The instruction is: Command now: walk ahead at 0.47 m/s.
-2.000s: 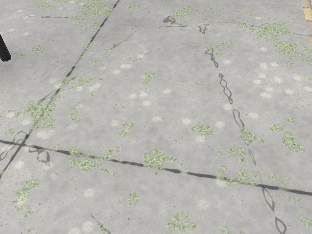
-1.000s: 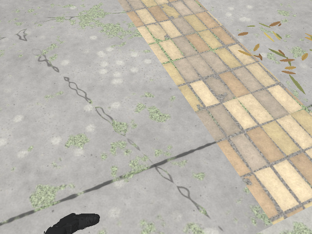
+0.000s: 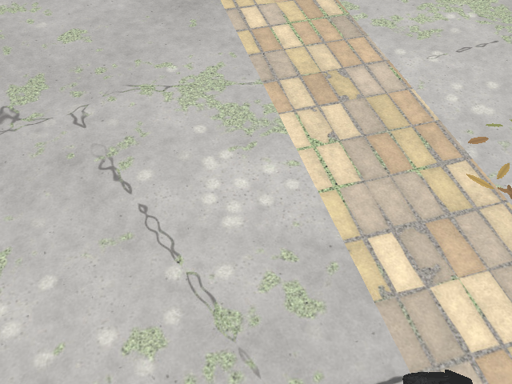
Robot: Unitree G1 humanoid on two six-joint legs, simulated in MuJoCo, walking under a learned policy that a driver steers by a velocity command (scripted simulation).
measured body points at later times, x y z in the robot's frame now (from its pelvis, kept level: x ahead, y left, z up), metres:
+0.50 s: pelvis +0.30 +0.02 +0.01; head +0.33 +0.03 +0.46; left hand +0.54 +0.24 -0.08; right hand +0.28 -0.24 -0.13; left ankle +0.20 +0.12 -0.73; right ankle +0.48 -0.13 -0.69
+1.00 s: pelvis +0.59 +0.00 +0.01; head +0.61 +0.01 +0.46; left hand +0.57 +0.27 -0.12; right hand +0.81 -0.21 -0.10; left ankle +0.74 +0.18 -0.68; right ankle +0.50 -0.11 -0.73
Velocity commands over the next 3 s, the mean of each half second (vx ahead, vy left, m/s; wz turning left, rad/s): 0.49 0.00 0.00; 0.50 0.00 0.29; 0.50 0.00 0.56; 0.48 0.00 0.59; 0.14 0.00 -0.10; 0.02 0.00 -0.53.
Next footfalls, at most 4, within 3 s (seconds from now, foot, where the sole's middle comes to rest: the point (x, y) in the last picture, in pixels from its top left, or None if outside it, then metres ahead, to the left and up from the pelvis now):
0.08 left None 0.24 0.12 -0.77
0.60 right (328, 379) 0.54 -0.11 -0.77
1.12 left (231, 283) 0.80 0.17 -0.77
1.60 right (261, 198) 1.14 0.10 -0.77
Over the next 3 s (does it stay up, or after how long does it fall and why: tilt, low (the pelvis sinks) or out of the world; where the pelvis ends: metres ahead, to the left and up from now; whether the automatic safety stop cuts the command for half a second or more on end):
stays up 1.21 0.32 0.01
